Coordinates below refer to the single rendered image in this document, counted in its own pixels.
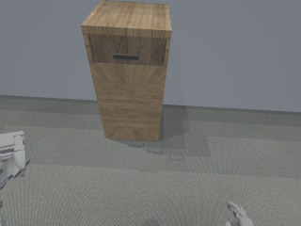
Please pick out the robot right hand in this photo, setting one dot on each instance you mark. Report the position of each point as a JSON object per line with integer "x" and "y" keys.
{"x": 240, "y": 215}

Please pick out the handle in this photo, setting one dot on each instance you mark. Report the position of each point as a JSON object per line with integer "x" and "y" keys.
{"x": 117, "y": 55}

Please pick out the drawer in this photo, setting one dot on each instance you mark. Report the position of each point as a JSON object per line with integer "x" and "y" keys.
{"x": 150, "y": 50}

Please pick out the cabinet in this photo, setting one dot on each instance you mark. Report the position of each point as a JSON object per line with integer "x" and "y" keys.
{"x": 130, "y": 97}

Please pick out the robot left hand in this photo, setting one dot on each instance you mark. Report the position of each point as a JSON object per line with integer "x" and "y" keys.
{"x": 13, "y": 153}

